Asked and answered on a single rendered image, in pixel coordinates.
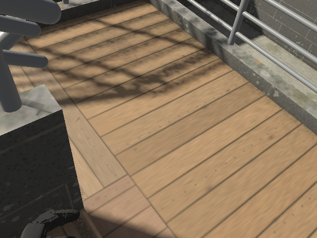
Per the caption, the robot left hand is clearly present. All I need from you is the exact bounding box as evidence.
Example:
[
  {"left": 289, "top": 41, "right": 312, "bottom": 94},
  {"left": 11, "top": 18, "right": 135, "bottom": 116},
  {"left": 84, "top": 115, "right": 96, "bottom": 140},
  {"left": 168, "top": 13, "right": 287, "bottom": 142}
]
[{"left": 20, "top": 209, "right": 80, "bottom": 238}]

